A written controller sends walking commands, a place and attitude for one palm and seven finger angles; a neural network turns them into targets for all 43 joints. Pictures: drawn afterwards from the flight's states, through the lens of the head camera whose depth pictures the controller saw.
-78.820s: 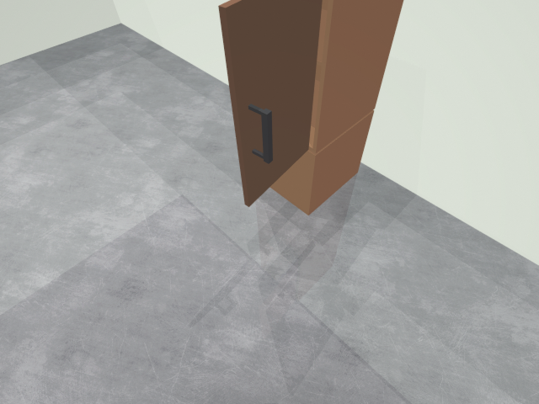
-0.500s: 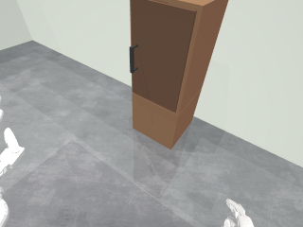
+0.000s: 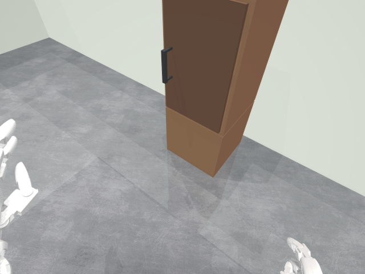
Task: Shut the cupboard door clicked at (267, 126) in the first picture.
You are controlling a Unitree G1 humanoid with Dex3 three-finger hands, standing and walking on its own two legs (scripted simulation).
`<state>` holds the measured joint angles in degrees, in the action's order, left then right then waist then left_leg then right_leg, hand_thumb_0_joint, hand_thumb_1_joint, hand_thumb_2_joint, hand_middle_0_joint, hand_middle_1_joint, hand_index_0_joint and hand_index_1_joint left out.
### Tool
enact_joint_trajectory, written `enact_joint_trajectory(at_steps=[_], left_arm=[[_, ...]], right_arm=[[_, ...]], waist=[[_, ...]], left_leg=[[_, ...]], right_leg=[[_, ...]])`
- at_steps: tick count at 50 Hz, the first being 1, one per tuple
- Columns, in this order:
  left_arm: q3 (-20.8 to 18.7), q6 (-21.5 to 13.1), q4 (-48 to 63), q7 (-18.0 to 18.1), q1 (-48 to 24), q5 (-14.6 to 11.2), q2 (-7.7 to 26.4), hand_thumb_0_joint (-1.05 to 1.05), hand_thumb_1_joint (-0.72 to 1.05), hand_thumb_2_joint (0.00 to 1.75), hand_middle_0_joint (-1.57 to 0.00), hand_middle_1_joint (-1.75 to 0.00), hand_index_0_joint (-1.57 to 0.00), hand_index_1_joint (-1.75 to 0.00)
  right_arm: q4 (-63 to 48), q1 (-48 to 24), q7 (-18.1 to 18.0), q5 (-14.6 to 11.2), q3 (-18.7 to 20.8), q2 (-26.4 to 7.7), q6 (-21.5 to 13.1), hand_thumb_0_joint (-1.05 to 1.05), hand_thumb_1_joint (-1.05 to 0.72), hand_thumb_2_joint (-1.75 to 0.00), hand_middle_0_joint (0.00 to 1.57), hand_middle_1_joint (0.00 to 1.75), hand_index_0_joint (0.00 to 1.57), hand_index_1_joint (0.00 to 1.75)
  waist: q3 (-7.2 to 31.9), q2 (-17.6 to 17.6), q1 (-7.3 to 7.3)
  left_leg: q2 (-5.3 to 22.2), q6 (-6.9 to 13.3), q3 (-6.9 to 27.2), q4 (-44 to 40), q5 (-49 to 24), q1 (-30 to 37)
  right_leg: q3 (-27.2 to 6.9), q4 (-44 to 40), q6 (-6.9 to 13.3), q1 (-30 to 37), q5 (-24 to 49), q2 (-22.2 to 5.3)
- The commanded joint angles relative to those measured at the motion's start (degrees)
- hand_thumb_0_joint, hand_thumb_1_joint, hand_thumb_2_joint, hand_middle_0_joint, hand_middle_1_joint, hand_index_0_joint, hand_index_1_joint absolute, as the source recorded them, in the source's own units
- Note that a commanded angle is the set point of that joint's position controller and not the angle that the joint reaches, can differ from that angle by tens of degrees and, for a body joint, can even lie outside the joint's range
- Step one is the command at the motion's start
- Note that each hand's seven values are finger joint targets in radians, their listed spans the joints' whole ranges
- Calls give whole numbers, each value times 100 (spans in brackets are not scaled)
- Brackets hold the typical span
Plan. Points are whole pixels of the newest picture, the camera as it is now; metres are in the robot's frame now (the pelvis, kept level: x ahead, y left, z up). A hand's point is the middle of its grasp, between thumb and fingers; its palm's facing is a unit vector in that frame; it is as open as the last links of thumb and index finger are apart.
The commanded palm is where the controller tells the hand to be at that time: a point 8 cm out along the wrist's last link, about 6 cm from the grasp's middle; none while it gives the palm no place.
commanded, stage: stop stepping back and stand still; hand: left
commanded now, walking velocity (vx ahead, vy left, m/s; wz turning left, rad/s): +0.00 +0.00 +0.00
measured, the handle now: (167, 65) +0.98 +0.12 -0.05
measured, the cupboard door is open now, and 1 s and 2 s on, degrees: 0 0 0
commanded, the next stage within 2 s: let the arm hang, fingers relaxed in 0.44 s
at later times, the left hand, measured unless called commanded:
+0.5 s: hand (26, 172) +0.23 +0.27 +0.17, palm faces +0.41 -0.81 -0.43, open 7.4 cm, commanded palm +0.17 +0.31 +0.19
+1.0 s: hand out of the picture +0.00 +0.20 -0.17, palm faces +0.00 -0.98 -0.19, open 7.0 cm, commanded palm none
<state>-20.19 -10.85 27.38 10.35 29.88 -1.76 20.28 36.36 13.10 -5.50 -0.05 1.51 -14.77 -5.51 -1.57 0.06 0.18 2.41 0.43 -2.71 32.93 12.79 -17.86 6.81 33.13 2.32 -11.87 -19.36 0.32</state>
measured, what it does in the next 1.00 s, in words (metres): stands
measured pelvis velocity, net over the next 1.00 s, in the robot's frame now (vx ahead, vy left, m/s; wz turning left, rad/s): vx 0.00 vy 0.01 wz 0.00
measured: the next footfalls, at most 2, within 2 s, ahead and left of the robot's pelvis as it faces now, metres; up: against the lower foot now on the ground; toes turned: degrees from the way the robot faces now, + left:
none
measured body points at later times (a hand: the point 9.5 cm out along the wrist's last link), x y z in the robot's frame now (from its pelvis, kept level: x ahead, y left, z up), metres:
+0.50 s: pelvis +0.02 +0.01 +0.01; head +0.02 +0.02 +0.46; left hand +0.20 +0.31 +0.19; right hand +0.17 -0.22 -0.08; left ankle +0.05 +0.12 -0.73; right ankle -0.01 -0.09 -0.73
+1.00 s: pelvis +0.00 +0.01 +0.01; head +0.02 +0.04 +0.46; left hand +0.00 +0.26 -0.15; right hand +0.00 -0.23 -0.13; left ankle +0.05 +0.12 -0.73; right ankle -0.01 -0.09 -0.73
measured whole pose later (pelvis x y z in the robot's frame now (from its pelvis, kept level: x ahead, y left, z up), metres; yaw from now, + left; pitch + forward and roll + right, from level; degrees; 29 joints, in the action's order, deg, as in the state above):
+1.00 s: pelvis +0.00 +0.01 +0.01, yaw +0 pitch -1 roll -1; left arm -0.6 2.1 -56.2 0.7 18.8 0.6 12.6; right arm 57.9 16.9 -0.6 1.3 -1.2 -11.6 2.2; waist -3.1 -1.9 0.4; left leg 1.7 1.2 -3.1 28.5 10.2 -17.6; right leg 6.2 26.2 1.3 -10.5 -15.0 0.1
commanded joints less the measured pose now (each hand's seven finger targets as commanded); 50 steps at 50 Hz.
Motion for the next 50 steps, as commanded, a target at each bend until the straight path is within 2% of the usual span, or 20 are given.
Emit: enact_joint_trajectory(at_steps=[1,4,7,9,13,19,22,26,27,28,29,31,34,36,38,41,43,46,48,50], left_arm=[[-1297,-612,1959,184,-339,-10,1605,0,90,90,-20,-30,-20,-30],[-1463,-535,1244,85,13,-53,1544,0,90,90,-20,-30,-20,-30],[-1170,-439,748,28,42,-110,1219,0,90,90,-20,-30,-20,-30],[-962,-322,569,-2,220,-148,1035,0,90,90,-20,-30,-20,-30],[-874,-165,831,-8,38,-151,1168,0,90,90,-20,-30,-20,-30],[-1162,-179,1456,48,-361,-129,1610,0,90,90,-20,-30,-20,-30],[-1119,-198,1272,62,-203,-138,1470,0,90,90,-20,-30,-20,-30],[-1050,-184,839,40,5,-154,1295,0,90,90,-20,-30,-20,-30],[1544,623,-3141,-800,-347,215,311,0,90,90,-20,-30,-20,-30],[1404,1076,-3332,-954,-473,248,260,0,90,90,-20,-30,-20,-30],[1429,1170,-3311,-995,-524,282,177,0,90,90,-20,-30,-20,-30],[1481,1112,-3790,-1046,-868,294,238,0,90,90,-20,-30,-20,-30],[1590,1050,-4743,-1044,-1209,311,401,0,90,90,-20,-30,-20,-30],[1691,1071,-5366,-1008,-1355,298,329,0,90,90,-20,-30,-20,-30],[1792,1106,-6005,-976,-1417,289,227,0,90,90,-20,-30,-20,-30],[1859,1120,-6774,-945,-1372,266,115,0,90,90,-20,-30,-20,-30],[1856,1123,-7246,-936,-1186,256,55,0,90,90,-20,-30,-20,-30],[1778,1098,-7773,-930,-997,262,-60,0,90,90,-20,-30,-20,-30],[1795,1079,-8048,-933,-979,246,-79,0,90,90,-20,-30,-20,-30],[1805,1061,-8278,-936,-1026,253,-100,0,90,90,-20,-30,-20,-30]], right_arm=[[-1036,-590,-11,-4,130,-468,-281,0,-90,-90,20,30,20,30],[-962,-497,8,18,40,-317,-285,0,-90,-90,20,30,20,30],[-944,-381,49,-50,53,-372,-247,0,-90,-90,20,30,20,30],[-953,-348,83,-66,76,-401,-223,0,-90,-90,20,30,20,30],[-1036,-495,58,-56,6,-386,-139,0,-90,-90,20,30,20,30],[-1083,-632,-37,-21,-54,-361,-106,0,-90,-90,20,30,20,30],[-1069,-595,-35,-15,-89,-300,-95,0,-90,-90,20,30,20,30],[-1025,-534,-3,-25,-70,-322,-76,0,-90,-90,20,30,20,30],[-9,-1049,549,-141,149,-1402,-458,0,-90,-90,20,30,20,30],[134,-595,573,-57,233,-1271,-142,0,-90,-90,20,30,20,30],[114,-443,552,-21,246,-1213,-65,0,-90,-90,20,30,20,30],[203,-401,563,28,129,-1213,105,0,-90,-90,20,30,20,30],[333,-470,573,76,30,-1156,265,0,-90,-90,20,30,20,30],[488,-322,575,110,-45,-971,380,0,-90,-90,20,30,20,30],[728,-244,579,154,-98,-795,486,0,-90,-90,20,30,20,30],[1070,-201,565,167,-149,-664,540,0,-90,-90,20,30,20,30],[1299,-180,533,155,-148,-575,561,0,-90,-90,20,30,20,30],[1551,-11,476,154,-93,-457,578,0,-90,-90,20,30,20,30],[1739,109,453,135,-80,-405,589,0,-90,-90,20,30,20,30],[1876,247,426,114,-36,-430,595,0,-90,-90,20,30,20,30]], waist=[[606,1484,-136],[517,1604,-83],[752,488,9],[983,268,42],[1124,45,17],[1041,433,-9],[847,637,-16],[623,451,-5],[32,460,113],[480,537,66],[439,426,60],[484,8,-20],[517,-1038,-22],[524,-1195,40],[490,-947,70],[474,215,52],[340,832,-12],[411,1144,-46],[340,1041,-29],[167,596,16]], left_leg=[[913,345,1209,-1194,-976,732],[853,253,899,-1332,-863,13],[564,75,514,-861,-991,73],[470,6,381,-652,-1292,362],[473,28,365,-706,-1391,513],[398,39,417,-847,-1216,457],[403,41,418,-973,-946,343],[371,14,421,-1020,-588,147],[481,36,411,-177,-1587,-70],[529,6,338,-344,-1561,236],[557,31,355,-367,-1597,273],[652,218,615,-542,-1296,-94],[523,215,720,-526,-1086,17],[330,166,594,-378,-1004,243],[221,114,488,-400,-863,496],[304,104,577,-790,-798,531],[312,107,612,-1067,-249,273],[319,114,618,-1136,-29,228],[326,98,617,-1184,104,251],[371,106,618,-1193,87,357]], right_leg=[[-673,-169,-205,-477,108,-244],[-481,-394,-243,166,424,-176],[-808,-821,-199,451,1515,-327],[-946,-857,-139,422,2025,-477],[-854,-851,-199,361,2106,-458],[-796,-884,-184,375,1833,-435],[-776,-978,-186,306,1527,-386],[-805,-1191,-176,231,1227,-393],[-421,-489,-78,-453,1800,-764],[-752,-665,-26,-466,1502,-746],[-670,-668,-33,-510,1249,-637],[-573,-453,-12,-365,760,-507],[-801,-645,87,-271,715,-645],[-972,-779,179,-396,765,-849],[-1074,-946,196,-576,580,-920],[-988,-973,93,-350,332,-746],[-947,-1055,63,-92,248,-654],[-914,-1228,123,186,448,-645],[-928,-1357,148,179,410,-660],[-926,-1501,147,11,352,-668]])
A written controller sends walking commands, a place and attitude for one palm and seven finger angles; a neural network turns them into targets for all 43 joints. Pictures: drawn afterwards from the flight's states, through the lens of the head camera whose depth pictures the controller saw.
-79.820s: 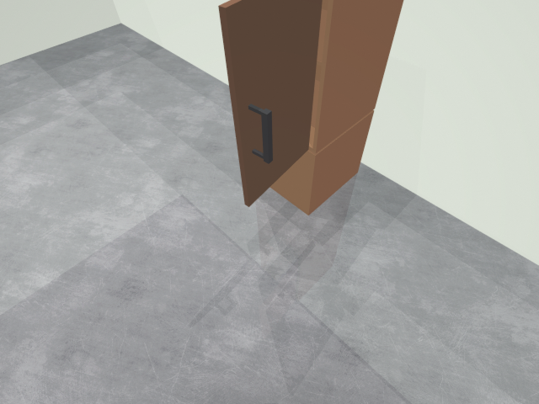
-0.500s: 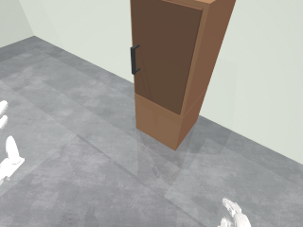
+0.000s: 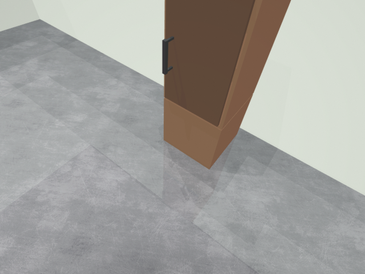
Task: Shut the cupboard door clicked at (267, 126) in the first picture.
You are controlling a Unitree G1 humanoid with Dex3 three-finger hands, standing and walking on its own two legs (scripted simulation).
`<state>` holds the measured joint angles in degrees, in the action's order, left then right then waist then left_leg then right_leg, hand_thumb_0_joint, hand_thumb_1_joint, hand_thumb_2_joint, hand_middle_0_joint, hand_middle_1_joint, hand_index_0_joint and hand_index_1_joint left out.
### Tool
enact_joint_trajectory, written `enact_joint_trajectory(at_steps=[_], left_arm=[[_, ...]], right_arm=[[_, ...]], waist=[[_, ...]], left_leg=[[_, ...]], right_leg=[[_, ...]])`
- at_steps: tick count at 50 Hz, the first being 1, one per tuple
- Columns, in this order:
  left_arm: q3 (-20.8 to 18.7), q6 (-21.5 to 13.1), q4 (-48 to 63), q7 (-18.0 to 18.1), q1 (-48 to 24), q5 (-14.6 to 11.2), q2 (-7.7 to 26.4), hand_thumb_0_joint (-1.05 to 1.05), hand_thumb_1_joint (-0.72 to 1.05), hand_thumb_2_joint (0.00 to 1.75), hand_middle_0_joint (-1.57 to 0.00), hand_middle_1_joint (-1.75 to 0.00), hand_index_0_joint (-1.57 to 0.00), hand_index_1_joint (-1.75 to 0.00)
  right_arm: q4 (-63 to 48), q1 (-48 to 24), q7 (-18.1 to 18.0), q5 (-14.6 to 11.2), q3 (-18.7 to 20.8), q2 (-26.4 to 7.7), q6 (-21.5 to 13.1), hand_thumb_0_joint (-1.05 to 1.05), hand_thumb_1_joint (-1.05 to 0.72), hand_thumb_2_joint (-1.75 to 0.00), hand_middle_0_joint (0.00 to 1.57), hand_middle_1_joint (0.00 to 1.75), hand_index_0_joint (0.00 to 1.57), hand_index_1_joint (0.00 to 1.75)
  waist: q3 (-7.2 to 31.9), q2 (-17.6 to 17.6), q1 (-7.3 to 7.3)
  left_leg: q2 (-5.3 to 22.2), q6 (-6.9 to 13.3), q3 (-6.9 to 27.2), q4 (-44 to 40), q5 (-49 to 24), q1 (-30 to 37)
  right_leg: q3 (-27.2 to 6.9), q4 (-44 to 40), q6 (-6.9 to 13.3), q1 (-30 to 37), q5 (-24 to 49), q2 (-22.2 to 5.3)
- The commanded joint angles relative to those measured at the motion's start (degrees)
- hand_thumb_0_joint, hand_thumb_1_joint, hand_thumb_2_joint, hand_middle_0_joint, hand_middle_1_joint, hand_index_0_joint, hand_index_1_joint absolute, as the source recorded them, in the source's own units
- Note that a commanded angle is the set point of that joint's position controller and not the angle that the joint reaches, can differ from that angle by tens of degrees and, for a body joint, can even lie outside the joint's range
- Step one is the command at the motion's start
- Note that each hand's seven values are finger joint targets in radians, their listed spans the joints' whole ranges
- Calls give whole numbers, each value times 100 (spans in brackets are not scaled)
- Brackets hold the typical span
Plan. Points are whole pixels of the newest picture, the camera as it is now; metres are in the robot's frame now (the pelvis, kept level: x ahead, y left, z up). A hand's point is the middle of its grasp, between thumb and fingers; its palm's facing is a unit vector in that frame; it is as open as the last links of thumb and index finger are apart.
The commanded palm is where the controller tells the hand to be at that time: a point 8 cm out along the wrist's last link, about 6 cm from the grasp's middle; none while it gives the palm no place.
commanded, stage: let the arm hang, fingers relaxed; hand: left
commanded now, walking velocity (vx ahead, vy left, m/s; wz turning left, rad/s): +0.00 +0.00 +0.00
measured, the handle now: (168, 55) +0.98 +0.11 -0.06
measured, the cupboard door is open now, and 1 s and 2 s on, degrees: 0 0 0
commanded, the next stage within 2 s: look to check the result in 0.64 s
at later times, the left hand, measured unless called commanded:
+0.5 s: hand out of the picture +0.01 +0.18 -0.17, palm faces -0.01 -0.98 -0.18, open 7.3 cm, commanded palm none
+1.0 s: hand out of the picture -0.01 +0.19 -0.17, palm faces -0.01 -0.98 -0.20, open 7.3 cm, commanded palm none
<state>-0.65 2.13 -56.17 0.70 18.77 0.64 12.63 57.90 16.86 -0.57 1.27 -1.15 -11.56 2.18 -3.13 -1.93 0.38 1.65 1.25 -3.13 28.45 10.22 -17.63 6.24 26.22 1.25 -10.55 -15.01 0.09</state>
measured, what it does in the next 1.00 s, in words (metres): stands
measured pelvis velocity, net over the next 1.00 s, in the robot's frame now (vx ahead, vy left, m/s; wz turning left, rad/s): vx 0.01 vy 0.01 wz -0.04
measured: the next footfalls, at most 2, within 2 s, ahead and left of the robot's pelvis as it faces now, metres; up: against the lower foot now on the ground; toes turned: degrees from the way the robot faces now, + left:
none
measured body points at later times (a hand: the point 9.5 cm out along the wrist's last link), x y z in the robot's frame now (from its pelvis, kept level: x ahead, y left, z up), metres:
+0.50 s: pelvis +0.00 +0.01 +0.01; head -0.01 +0.01 +0.46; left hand +0.01 +0.24 -0.16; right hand -0.01 -0.21 -0.15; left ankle +0.06 +0.10 -0.74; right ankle -0.01 -0.11 -0.74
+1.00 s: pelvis +0.01 +0.01 +0.01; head +0.02 +0.01 +0.46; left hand +0.00 +0.24 -0.15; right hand +0.00 -0.21 -0.15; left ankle +0.06 +0.10 -0.74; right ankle -0.01 -0.11 -0.74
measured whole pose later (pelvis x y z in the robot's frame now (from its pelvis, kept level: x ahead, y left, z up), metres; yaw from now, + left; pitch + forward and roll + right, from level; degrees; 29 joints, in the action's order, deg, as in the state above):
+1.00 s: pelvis +0.01 +0.01 +0.01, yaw -2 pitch -2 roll +0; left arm -0.9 0.1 -65.8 1.7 18.2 0.7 9.0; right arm 64.4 16.4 -1.9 0.7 0.1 -8.4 0.2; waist -2.0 0.3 0.6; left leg 0.4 2.4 -6.2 22.4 8.9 -12.1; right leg 3.3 21.9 -0.2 -6.8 -13.5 -1.1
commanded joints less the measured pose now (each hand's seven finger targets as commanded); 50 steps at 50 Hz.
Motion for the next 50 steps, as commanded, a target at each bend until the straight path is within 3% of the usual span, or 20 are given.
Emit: enact_joint_trajectory(at_steps=[1,8,13,15,27,32,50], left_arm=[[-144,-239,-27,30,64,12,645,0,90,90,-20,-30,-20,-30],[-102,-246,-533,66,218,17,467,0,90,90,-20,-30,-20,-30],[-88,-247,-676,94,287,19,390,0,90,90,-20,-30,-20,-30],[-93,-234,-701,100,314,28,370,0,90,90,-20,-30,-20,-30],[-96,-241,-762,113,333,28,223,0,90,90,-20,-30,-20,-30],[-101,-271,-777,118,311,17,195,0,90,90,-20,-30,-20,-30],[-99,-281,-825,128,328,24,214,0,90,90,-20,-30,-20,-30]], right_arm=[[-200,-50,-78,-22,231,-743,-175,0,-90,-90,20,30,20,30],[197,220,-106,-33,249,-641,-177,0,-90,-90,20,30,20,30],[357,231,-105,-29,238,-526,-187,0,-90,-90,20,30,20,30],[394,241,-103,-28,236,-473,-188,0,-90,-90,20,30,20,30],[479,307,-129,-26,215,-310,-236,0,-90,-90,20,30,20,30],[496,358,-140,-31,214,-292,-258,0,-90,-90,20,30,20,30],[511,289,-150,-46,241,-365,-247,0,-90,-90,20,30,20,30]], waist=[[241,626,11],[-108,-80,28],[-164,-99,10],[-255,84,1],[-241,363,-23],[-87,288,-6],[-116,192,13]], left_leg=[[461,33,680,-794,374,357],[483,77,621,-984,542,542],[483,82,579,-1065,472,590],[484,81,578,-1143,577,533],[455,47,555,-1299,513,447],[448,44,497,-1186,135,619],[487,65,468,-1127,-54,800]], right_leg=[[-847,-843,247,-166,-133,-641],[-836,-997,192,-487,-445,-620],[-825,-955,157,-508,-344,-606],[-807,-930,139,-538,-348,-589],[-771,-869,108,-271,26,-574],[-774,-894,116,-189,205,-602],[-778,-944,108,-204,278,-604]])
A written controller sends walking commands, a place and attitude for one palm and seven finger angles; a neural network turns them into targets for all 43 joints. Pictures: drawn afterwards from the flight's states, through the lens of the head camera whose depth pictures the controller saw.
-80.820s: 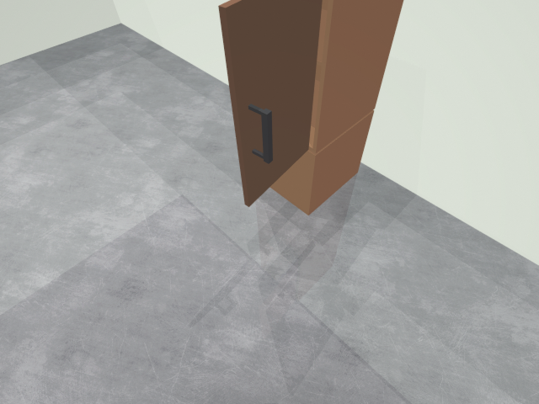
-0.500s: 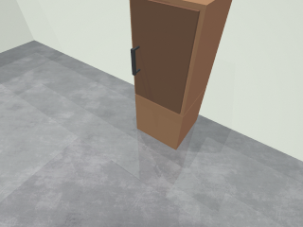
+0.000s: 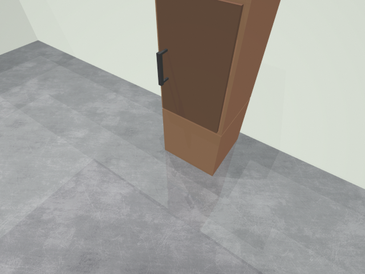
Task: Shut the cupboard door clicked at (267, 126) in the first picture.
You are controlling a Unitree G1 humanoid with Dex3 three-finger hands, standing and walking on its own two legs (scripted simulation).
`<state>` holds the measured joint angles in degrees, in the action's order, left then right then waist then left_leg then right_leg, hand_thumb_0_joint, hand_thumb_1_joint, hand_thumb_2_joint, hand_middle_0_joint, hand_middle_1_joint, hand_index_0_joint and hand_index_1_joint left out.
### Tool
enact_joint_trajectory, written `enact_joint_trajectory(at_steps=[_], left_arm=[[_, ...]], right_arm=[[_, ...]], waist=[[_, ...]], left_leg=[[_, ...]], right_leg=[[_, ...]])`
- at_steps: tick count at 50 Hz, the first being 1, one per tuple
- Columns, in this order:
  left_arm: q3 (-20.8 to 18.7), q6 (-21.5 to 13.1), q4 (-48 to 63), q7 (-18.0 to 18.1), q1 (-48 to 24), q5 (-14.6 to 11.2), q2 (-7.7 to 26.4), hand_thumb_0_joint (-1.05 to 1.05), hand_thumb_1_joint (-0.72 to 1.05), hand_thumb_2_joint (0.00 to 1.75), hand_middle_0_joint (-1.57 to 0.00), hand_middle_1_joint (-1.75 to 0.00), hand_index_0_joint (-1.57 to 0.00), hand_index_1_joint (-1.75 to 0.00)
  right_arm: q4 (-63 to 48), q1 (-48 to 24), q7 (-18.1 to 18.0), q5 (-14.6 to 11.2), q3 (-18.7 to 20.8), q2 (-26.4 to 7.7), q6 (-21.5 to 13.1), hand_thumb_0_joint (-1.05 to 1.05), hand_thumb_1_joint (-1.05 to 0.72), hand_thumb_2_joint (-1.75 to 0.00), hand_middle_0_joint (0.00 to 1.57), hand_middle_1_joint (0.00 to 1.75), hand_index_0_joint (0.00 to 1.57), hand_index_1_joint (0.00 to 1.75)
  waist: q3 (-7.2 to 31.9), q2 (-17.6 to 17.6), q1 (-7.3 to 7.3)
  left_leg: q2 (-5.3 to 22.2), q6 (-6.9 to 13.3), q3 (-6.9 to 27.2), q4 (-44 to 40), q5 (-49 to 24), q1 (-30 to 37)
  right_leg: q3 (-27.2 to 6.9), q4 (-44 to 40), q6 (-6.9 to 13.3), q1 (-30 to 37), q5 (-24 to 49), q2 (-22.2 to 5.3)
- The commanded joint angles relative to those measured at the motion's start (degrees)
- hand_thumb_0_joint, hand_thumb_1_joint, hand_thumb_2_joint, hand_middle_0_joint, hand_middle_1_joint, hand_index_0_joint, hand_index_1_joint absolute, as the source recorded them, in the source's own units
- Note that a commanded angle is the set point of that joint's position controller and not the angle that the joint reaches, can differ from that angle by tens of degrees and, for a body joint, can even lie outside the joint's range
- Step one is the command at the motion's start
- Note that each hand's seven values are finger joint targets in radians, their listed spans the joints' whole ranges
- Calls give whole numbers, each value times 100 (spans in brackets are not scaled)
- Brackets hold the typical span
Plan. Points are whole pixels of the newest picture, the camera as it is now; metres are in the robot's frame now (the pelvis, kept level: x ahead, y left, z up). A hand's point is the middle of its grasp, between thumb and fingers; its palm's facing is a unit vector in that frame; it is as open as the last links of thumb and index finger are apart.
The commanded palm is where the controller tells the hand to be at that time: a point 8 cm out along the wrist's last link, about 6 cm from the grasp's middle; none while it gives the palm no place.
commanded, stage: look to check the result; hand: left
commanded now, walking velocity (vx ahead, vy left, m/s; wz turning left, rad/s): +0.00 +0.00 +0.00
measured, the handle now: (163, 67) +0.96 +0.14 -0.07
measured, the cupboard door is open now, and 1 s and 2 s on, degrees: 0 0 0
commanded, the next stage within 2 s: stand and wait in 0.20 s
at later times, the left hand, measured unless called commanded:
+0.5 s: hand out of the picture +0.00 +0.18 -0.18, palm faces +0.02 -0.98 -0.19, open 7.3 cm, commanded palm none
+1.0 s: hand out of the picture +0.03 +0.19 -0.17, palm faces +0.02 -0.97 -0.23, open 7.3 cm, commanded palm none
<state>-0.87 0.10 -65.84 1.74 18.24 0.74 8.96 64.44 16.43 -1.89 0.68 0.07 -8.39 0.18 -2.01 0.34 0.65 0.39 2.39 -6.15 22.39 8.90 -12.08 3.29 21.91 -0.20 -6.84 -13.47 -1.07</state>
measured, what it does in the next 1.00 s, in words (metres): stands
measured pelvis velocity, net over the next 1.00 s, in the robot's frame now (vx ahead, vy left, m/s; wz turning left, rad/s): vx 0.02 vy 0.00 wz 0.01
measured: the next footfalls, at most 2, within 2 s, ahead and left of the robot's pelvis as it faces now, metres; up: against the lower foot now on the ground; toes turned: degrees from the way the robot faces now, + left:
none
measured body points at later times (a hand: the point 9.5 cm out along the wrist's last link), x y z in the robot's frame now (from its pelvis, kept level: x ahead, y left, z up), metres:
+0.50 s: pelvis +0.01 +0.00 +0.00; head +0.02 +0.00 +0.45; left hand +0.00 +0.23 -0.16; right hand +0.02 -0.24 -0.15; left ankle +0.04 +0.09 -0.74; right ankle -0.02 -0.12 -0.74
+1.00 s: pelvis +0.02 +0.00 +0.00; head +0.03 +0.00 +0.45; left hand +0.03 +0.24 -0.15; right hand +0.04 -0.25 -0.15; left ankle +0.04 +0.09 -0.74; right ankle -0.02 -0.12 -0.74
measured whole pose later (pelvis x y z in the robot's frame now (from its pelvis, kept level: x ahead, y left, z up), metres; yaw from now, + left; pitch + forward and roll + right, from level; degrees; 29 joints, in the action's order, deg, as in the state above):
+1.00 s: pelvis +0.02 +0.00 +0.00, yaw +0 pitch -1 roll +0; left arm -0.9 -0.2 -65.7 1.2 14.1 0.7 11.4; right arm 64.6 12.6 -1.8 0.6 -0.1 -11.7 -0.3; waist -2.5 0.0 0.5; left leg 0.1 1.9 -5.8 20.3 9.6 -9.4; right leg 3.6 19.2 -0.1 -3.8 -14.0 -1.1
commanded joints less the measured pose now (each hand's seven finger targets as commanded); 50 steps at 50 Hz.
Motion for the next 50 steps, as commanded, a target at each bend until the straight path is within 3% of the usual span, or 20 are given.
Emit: enact_joint_trajectory(at_steps=[1,15,25,30,37,44,50], left_arm=[[-78,-75,139,24,371,14,581,0,90,90,-20,-30,-20,-30],[-86,-94,155,10,252,17,707,0,90,90,-20,-30,-20,-30],[-97,-81,160,-4,116,20,773,0,90,90,-20,-30,-20,-30],[-104,-104,172,-9,74,12,839,0,90,90,-20,-30,-20,-30],[-102,-92,161,-10,10,11,872,0,90,90,-20,-30,-20,-30],[-122,-117,185,-13,-25,11,971,0,90,90,-20,-30,-20,-30],[-114,-112,178,-16,-119,11,994,0,90,90,-20,-30,-20,-30]], right_arm=[[-135,320,-17,13,113,-662,-45,0,-90,-90,20,30,20,30],[-154,126,-15,11,120,-807,-76,0,-90,-90,20,30,20,30],[-169,33,-13,13,120,-896,-69,0,-90,-90,20,30,20,30],[-175,8,-16,13,126,-973,-96,0,-90,-90,20,30,20,30],[-154,-70,-16,8,120,-998,-92,0,-90,-90,20,30,20,30],[-175,-129,-17,-3,123,-1105,-110,0,-90,-90,20,30,20,30],[-154,-192,-17,7,115,-1126,-105,0,-90,-90,20,30,20,30]], waist=[[-247,-32,-19],[-188,-33,-32],[-289,-8,-31],[-29,-49,-31],[-187,-30,-42],[-3,-43,-56],[-107,-50,-35]], left_leg=[[605,-50,790,-541,114,219],[615,-46,792,-522,-204,351],[623,-63,815,-614,-36,313],[642,-50,813,-541,-357,466],[651,-52,810,-583,-404,458],[658,-36,821,-519,-704,590],[667,-59,817,-554,-683,568]], right_leg=[[-486,-516,249,-563,112,-482],[-486,-557,239,-443,307,-518],[-472,-598,235,-434,215,-524],[-477,-582,241,-290,408,-536],[-467,-616,232,-308,429,-551],[-467,-632,243,-173,635,-560],[-480,-667,239,-183,631,-572]])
